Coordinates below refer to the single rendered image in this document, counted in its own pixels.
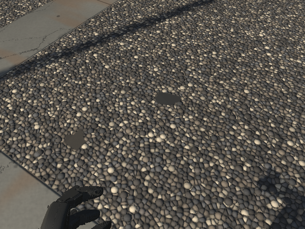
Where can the left robot hand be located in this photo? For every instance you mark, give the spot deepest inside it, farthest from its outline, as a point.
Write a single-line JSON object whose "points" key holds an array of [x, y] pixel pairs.
{"points": [[60, 216]]}

